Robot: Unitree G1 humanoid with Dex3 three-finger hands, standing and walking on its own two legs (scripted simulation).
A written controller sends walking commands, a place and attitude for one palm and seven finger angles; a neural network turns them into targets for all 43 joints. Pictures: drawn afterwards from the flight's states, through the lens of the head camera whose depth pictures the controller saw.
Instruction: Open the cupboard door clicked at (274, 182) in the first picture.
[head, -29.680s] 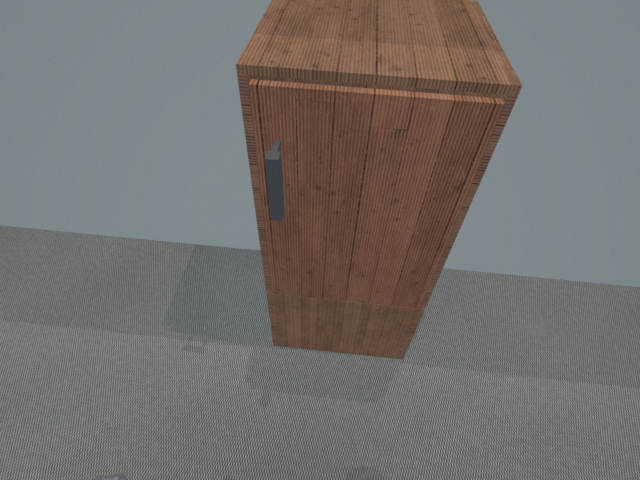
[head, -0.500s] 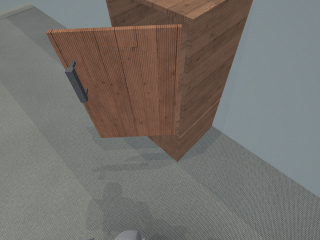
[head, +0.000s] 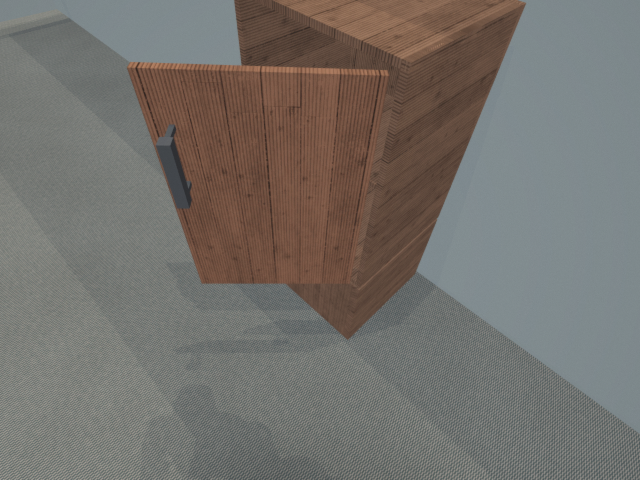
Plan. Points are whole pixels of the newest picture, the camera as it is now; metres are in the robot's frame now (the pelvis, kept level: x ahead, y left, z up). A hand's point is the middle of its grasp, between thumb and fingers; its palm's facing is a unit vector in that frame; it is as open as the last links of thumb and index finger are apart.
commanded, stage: come to a stop and stand still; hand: left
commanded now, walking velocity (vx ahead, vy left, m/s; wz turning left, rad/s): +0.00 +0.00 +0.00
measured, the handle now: (177, 167) +0.59 +0.31 +0.01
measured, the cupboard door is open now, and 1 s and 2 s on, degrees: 46 46 46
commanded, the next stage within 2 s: look again from close up in 0.50 s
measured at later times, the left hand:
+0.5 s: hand out of the picture +0.04 +0.16 -0.18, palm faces +0.06 -0.98 -0.19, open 7.3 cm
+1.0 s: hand out of the picture -0.01 +0.20 -0.18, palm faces +0.04 -0.98 -0.20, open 7.4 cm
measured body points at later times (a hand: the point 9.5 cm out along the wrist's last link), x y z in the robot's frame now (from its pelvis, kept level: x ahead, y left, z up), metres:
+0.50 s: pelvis +0.03 -0.02 +0.00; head +0.04 -0.02 +0.45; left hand +0.04 +0.21 -0.16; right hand +0.01 -0.23 -0.16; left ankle -0.02 +0.12 -0.74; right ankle +0.01 -0.13 -0.74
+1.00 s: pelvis -0.02 +0.02 +0.00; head -0.03 +0.02 +0.45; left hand -0.01 +0.25 -0.16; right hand +0.02 -0.21 -0.15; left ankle -0.02 +0.12 -0.74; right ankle +0.01 -0.13 -0.74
